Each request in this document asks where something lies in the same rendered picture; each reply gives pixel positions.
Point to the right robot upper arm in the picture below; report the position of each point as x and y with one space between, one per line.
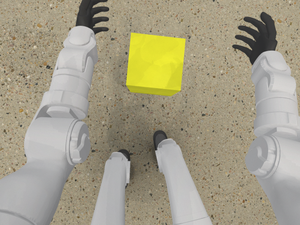
275 161

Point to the right robot hand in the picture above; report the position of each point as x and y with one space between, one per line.
265 39

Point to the robot right foot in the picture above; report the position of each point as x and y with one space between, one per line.
158 137

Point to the robot foot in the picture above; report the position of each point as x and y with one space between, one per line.
127 155
158 137

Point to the carton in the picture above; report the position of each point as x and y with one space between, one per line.
155 64

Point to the left robot forearm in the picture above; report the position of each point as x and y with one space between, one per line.
71 80

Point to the left robot upper arm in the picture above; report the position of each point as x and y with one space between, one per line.
53 146

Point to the left robot hand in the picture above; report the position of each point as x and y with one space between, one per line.
86 13

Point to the robot left foot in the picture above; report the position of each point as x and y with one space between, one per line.
127 155

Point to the right robot forearm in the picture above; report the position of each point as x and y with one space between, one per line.
275 97

